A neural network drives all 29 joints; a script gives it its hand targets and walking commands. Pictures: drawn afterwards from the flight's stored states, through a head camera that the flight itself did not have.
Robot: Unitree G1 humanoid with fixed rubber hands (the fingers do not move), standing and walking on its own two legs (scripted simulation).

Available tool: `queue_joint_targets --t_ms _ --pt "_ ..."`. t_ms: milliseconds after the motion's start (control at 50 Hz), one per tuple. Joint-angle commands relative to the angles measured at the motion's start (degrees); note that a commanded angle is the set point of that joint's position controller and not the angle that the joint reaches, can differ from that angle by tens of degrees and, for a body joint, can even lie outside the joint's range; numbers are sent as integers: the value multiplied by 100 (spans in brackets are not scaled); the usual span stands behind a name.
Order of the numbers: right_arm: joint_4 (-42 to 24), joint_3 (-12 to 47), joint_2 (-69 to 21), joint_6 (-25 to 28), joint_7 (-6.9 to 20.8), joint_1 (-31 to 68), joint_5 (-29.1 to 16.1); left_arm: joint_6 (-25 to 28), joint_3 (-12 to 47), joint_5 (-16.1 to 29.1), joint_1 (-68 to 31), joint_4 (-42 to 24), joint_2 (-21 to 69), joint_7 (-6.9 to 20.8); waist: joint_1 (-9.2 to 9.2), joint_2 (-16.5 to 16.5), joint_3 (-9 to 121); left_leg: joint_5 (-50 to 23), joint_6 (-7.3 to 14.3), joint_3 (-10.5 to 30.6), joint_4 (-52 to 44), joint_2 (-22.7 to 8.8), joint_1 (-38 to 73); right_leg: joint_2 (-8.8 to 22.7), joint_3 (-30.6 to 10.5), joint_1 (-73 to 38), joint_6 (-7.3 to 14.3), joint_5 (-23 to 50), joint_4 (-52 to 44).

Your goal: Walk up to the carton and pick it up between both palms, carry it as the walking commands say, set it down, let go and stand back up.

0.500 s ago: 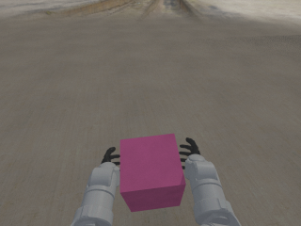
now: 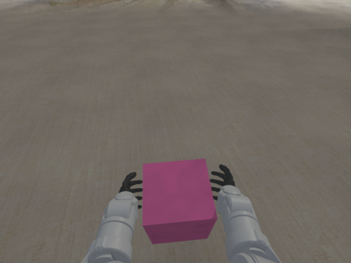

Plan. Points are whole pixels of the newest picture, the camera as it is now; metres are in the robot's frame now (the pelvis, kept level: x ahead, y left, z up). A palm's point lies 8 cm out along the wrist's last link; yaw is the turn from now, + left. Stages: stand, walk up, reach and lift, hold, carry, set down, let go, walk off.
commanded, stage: set down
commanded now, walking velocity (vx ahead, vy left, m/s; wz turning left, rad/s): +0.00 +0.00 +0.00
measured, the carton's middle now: (177, 203) +0.35 +0.01 -0.07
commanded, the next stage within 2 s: none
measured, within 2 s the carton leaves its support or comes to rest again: neither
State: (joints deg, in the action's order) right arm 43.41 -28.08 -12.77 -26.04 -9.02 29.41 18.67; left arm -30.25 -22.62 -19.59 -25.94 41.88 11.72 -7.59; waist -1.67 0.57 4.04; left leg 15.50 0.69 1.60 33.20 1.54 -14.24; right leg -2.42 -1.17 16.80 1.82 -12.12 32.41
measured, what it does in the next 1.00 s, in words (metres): lowers itself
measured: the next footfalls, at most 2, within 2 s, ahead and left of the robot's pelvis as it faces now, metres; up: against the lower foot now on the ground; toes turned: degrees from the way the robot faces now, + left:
none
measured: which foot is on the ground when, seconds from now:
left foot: down 0.00-1.00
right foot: down 0.00-1.00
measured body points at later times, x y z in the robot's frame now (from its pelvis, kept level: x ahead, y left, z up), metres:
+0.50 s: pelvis +0.00 +0.00 -0.01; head +0.10 +0.00 +0.42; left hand +0.32 +0.15 -0.09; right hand +0.34 -0.11 -0.08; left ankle +0.03 +0.12 -0.73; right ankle +0.06 -0.10 -0.73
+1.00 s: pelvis -0.02 +0.00 -0.06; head +0.18 -0.01 +0.34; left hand +0.33 +0.14 -0.18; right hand +0.33 -0.12 -0.18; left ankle +0.03 +0.12 -0.73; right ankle +0.06 -0.10 -0.73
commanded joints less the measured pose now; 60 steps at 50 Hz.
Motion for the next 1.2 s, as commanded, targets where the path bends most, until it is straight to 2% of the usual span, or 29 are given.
queue_joint_targets --t_ms 0,40,120,160,200,220,240,260,400,420,440,460,480,520,540,580,640,660,700,720,760,780,840,920,960,1000,1040,1100,1180 --pt "923 2129 -5532 107 1974 2220 -567 674 1764 738 -3607 -383 5137 1658 29 -194 945 -339 282 547 -538 113 -493 63 -792 -539 66 326 -448" --pt "784 2260 -5503 247 1926 2144 -563 830 1959 834 -3608 -577 5114 1642 88 -292 1040 -518 303 555 -434 165 -595 26 -796 -518 62 567 -357" --pt "502 2522 -5449 622 1809 2184 -592 1116 2199 880 -3489 -670 5138 1599 -3 -220 1305 -760 262 542 -192 243 -745 -7 -857 -415 68 852 -168" --pt "563 2426 -5281 801 1747 1873 -477 1280 2331 859 -3412 -741 5169 1553 139 -130 1345 -1054 196 588 -50 293 -928 -86 -795 -232 91 1236 21" --pt "556 2390 -5118 934 1652 1726 -350 1407 2180 772 -3136 -490 4994 1541 186 -306 1340 -1085 198 598 71 311 -1121 -93 -786 -144 63 1321 112" --pt "581 2339 -5054 1020 1625 1641 -290 1477 2144 735 -3036 -441 4952 1524 150 -203 1351 -1126 171 579 122 339 -1174 -111 -785 -26 73 1354 166" --pt "648 2292 -4986 1083 1614 1591 -198 1578 2118 694 -3074 -520 4883 1503 182 -271 1369 -1098 164 594 196 348 -1307 -138 -763 113 68 1302 248" --pt "648 2276 -4925 1170 1599 1586 -147 1649 2035 627 -3015 -426 4806 1484 74 -206 1341 -1040 156 576 241 362 -1417 -137 -766 202 78 1249 294" --pt "491 2454 -4496 1836 1504 1393 20 2365 2110 519 -2715 -575 4571 1309 174 -239 1976 -1357 111 526 757 445 -1985 -257 -718 731 95 1504 870" --pt "435 2573 -4431 1998 1478 1409 -36 2524 2281 576 -2776 -637 4585 1268 211 -122 2154 -1520 78 519 861 456 -2102 -265 -721 806 109 1705 988" --pt "383 2653 -4351 2128 1435 1553 -67 2657 2283 609 -2809 -581 4494 1226 203 -164 2316 -1474 72 521 933 469 -2255 -281 -730 878 90 1649 1078" --pt "428 2702 -4291 2261 1378 1553 -52 2794 2379 654 -2898 -601 4442 1173 287 -264 2439 -1475 64 534 1032 481 -2344 -305 -722 981 79 1658 1174" --pt "352 2796 -4191 2419 1334 1690 -136 2907 2425 657 -2861 -506 4413 1108 214 -119 2609 -1543 32 524 1109 507 -2442 -327 -712 1032 90 1694 1290" --pt "380 2907 -4072 2592 1220 1776 -180 3123 2517 682 -2984 -521 4139 1007 225 -249 2738 -1436 38 512 1269 526 -2723 -378 -692 1243 37 1615 1452" --pt "267 3016 -4020 2701 1160 1969 -253 3207 2548 714 -3079 -485 4018 949 159 -187 2852 -1328 33 488 1314 553 -2811 -402 -686 1304 27 1513 1524" --pt "245 3106 -3743 2823 1005 1989 -324 3335 2700 790 -3145 -536 3806 830 213 -150 2993 -1160 9 468 1420 580 -2971 -430 -649 1439 13 1342 1636" --pt "31 3297 -3359 3013 782 2114 -510 3500 2842 916 -3197 -610 3337 615 140 -66 3163 -1044 -8 422 1519 609 -3023 -477 -589 1637 2 1173 1801" --pt "82 3266 -3198 3054 702 1972 -500 3557 2857 911 -3052 -599 3224 559 186 -105 3138 -1075 -22 411 1581 627 -3130 -492 -571 1720 -10 1227 1863" --pt "33 3248 -2979 3133 585 2000 -577 3624 2840 904 -3060 -554 2946 445 127 12 3026 -920 -28 357 1630 655 -3266 -511 -563 1935 -7 1095 1938" --pt "-34 3241 -2829 3155 517 2050 -599 3644 2834 944 -3034 -517 2758 405 146 -88 3015 -775 -16 344 1678 651 -3387 -517 -542 1986 -25 988 1947" --pt "-76 3231 -2606 3186 440 2144 -664 3681 2649 885 -2865 -307 2455 333 -2 -72 2817 -533 15 291 1708 665 -3581 -522 -530 2184 -26 742 2013" --pt "-41 3194 -2490 3203 397 2113 -680 3730 2649 943 -2952 -421 2320 292 51 -78 2834 -427 15 303 1737 670 -3638 -528 -510 2243 -35 632 2070" --pt "-86 3140 -2168 3220 263 2215 -704 3780 2518 1026 -2975 -306 1933 214 23 -180 2789 -173 50 244 1896 681 -3830 -529 -489 2425 -43 367 2176" --pt "-189 3222 -1937 3266 143 2306 -849 3854 2405 1117 -2910 -294 1599 117 -130 -197 2954 -198 55 198 2107 701 -3998 -526 -501 2593 -66 331 2358" --pt "-170 3163 -1859 3274 71 2290 -836 3881 2411 1185 -2913 -215 1549 113 -18 -271 2992 -181 59 173 2212 712 -4110 -526 -476 2720 -94 309 2396" --pt "-159 3150 -1813 3286 54 2342 -886 3908 2298 1173 -2914 -205 1377 80 -109 -204 3073 -201 64 193 2319 728 -4201 -530 -480 2894 -107 329 2540" --pt "-139 3159 -1782 3309 17 2312 -889 3946 2428 1266 -3033 -300 1407 83 10 -151 3232 -338 22 187 2490 739 -4320 -530 -502 2996 -115 483 2629" --pt "-228 3167 -1728 3318 -30 2432 -925 3962 2273 1284 -3011 -178 1219 71 -78 -219 3341 -393 39 171 2671 754 -4573 -523 -541 3099 -166 535 2752" --pt "-272 3218 -1772 3299 -69 2671 -998 3975 2294 1409 -3314 -232 1111 73 -53 -254 3616 -442 38 176 2976 768 -4867 -527 -550 3255 -221 585 3001"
